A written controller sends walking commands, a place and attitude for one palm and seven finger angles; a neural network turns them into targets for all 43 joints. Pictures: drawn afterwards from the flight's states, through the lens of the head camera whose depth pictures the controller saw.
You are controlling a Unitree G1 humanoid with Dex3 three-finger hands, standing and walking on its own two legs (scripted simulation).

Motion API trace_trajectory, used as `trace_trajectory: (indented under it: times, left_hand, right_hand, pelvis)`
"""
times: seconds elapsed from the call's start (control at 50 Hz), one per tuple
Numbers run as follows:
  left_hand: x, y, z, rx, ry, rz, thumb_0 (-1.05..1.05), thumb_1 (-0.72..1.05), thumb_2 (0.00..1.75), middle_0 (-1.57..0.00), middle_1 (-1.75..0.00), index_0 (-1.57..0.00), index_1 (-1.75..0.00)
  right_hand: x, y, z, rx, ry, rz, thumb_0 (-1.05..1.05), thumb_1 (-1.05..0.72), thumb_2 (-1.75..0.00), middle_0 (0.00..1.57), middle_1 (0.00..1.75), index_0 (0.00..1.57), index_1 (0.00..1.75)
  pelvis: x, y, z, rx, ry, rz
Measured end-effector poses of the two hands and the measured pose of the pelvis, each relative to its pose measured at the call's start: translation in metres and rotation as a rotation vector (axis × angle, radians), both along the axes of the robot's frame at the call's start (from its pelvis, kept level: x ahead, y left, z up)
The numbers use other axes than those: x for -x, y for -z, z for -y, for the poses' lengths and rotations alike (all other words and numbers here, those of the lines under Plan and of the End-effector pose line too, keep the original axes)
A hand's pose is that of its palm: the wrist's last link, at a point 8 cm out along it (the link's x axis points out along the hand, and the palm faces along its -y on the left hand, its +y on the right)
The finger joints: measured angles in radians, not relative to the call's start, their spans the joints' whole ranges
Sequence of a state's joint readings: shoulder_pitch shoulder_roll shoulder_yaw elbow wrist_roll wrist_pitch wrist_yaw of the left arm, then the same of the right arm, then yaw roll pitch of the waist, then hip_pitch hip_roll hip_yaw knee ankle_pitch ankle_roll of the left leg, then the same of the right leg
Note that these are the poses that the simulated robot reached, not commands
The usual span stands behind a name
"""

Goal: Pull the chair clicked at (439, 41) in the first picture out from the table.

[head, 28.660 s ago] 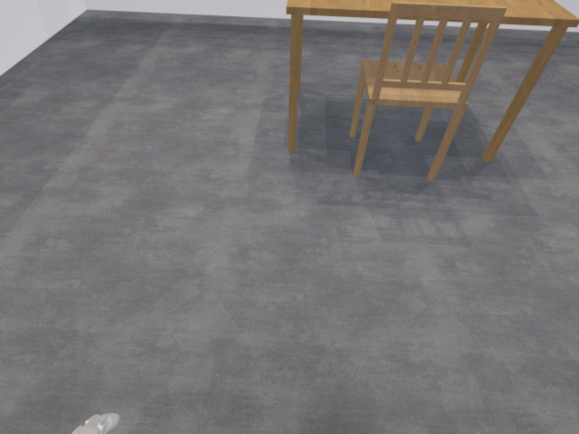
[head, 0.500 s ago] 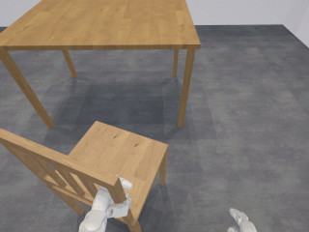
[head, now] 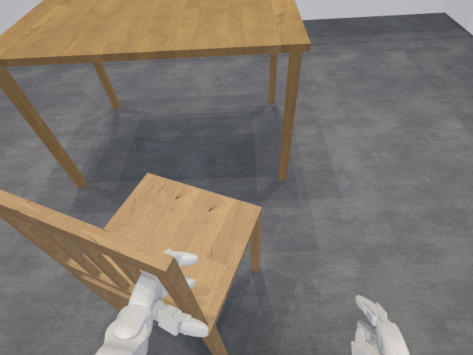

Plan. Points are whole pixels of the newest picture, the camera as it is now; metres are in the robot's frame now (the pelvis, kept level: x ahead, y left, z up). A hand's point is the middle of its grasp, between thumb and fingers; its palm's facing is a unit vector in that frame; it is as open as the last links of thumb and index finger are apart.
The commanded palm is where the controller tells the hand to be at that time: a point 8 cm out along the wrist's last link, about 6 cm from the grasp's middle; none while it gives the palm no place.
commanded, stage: open the thumb and straighten the fingers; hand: left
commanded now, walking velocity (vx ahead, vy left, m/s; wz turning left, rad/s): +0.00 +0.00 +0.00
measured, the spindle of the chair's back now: (102, 263) +0.31 +0.28 -0.07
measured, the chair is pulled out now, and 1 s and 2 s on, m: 0.58 0.58 0.58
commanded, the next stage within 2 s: draw the fingers out of the gap in 0.28 s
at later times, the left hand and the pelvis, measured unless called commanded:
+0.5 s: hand (178, 306) +0.22 +0.11 -0.04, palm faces -0.13 -0.98 -0.12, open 17.4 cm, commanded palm +0.20 +0.16 -0.02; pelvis +0.01 +0.00 -0.01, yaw +1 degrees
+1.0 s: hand out of the picture +0.14 +0.12 -0.03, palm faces -0.10 -0.99 -0.10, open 17.5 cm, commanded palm +0.12 +0.17 -0.02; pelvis +0.01 +0.01 -0.02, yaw +1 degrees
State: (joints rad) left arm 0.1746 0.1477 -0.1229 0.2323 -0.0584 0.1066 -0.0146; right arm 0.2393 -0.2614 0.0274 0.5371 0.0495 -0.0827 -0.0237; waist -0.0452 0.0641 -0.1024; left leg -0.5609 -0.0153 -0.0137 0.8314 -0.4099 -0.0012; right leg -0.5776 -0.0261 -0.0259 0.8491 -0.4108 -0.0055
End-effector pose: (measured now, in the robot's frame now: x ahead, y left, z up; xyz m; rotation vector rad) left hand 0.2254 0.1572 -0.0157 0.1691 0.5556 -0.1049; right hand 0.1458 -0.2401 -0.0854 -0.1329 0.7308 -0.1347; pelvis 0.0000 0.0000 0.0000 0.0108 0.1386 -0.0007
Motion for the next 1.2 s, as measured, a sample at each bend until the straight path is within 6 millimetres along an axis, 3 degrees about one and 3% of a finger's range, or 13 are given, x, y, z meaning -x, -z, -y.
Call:
trace_trajectory:
  times: [0.22, 0.36, 0.48, 0.7, 0.84, 1.2]
  left_hand:
    - [0.002, 0.003, -0.004, -0.002, -0.01, -0.033, 0.0, -0.53, 0.21, -0.12, -0.34, -0.11, -0.35]
    - [0.005, 0.002, -0.002, 0.002, -0.004, -0.027, -0.01, -0.54, 0.21, -0.03, -0.09, -0.03, -0.1]
    - [0.012, 0.004, -0.005, 0.009, -0.016, -0.04, -0.01, -0.54, 0.21, -0.01, -0.03, -0.01, -0.03]
    - [0.063, 0.001, -0.013, 0.012, -0.047, -0.073, -0.01, -0.54, 0.21, 0.0, 0.0, 0.0, 0.0]
    - [0.08, -0.001, -0.011, 0.017, -0.038, -0.056, -0.01, -0.54, 0.21, 0.0, 0.0, 0.0, 0.0]
    - [0.124, -0.002, -0.023, 0.04, -0.063, -0.092, -0.01, -0.54, 0.21, 0.0, 0.0, 0.0, 0.0]
  right_hand:
    - [-0.012, -0.001, 0.001, 0.023, -0.026, 0.036, 0.01, -0.91, -0.9, 0.2, 0.3, 0.2, 0.3]
    - [-0.016, -0.003, 0.005, 0.046, -0.03, 0.053, 0.01, -0.91, -0.9, 0.2, 0.3, 0.2, 0.3]
    - [-0.017, -0.004, 0.004, 0.048, -0.022, 0.056, 0.01, -0.91, -0.9, 0.2, 0.3, 0.2, 0.3]
    - [-0.029, -0.011, -0.007, 0.047, -0.026, 0.12, 0.01, -0.91, -0.9, 0.2, 0.3, 0.2, 0.3]
    - [-0.037, -0.012, -0.017, 0.046, -0.042, 0.171, 0.01, -0.9, -0.9, 0.2, 0.3, 0.2, 0.3]
    - [-0.032, -0.016, -0.028, 0.048, -0.006, 0.206, 0.01, -0.9, -0.9, 0.2, 0.3, 0.2, 0.3]
  pelvis:
    - [-0.005, 0.006, 0.005, 0.005, -0.013, -0.022]
    - [-0.008, 0.008, 0.005, 0.01, -0.022, -0.031]
    - [-0.011, 0.009, 0.005, 0.009, -0.016, -0.04]
    - [-0.014, 0.013, 0.0, 0.02, -0.025, -0.04]
    - [-0.009, 0.019, -0.004, 0.026, -0.033, -0.043]
    - [-0.004, 0.026, -0.013, 0.039, -0.028, -0.047]
